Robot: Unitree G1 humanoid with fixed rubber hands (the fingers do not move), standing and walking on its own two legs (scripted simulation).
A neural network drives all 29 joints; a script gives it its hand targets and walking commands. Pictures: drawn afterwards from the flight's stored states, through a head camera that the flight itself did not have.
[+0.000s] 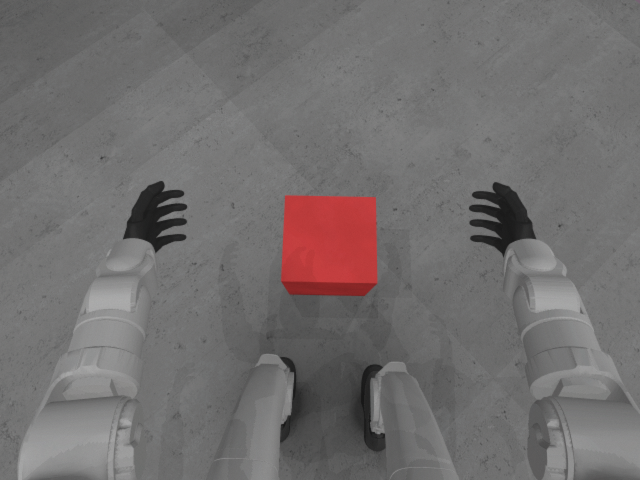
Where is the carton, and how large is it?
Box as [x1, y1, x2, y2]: [281, 195, 376, 295]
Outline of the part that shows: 285,195 281,281 290,294 364,295 376,283 375,197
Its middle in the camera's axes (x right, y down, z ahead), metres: +0.02 +0.03 +0.98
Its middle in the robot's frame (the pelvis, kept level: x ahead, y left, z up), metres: +0.49 +0.01 -0.56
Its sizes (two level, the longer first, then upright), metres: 0.210 0.200 0.250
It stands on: the floor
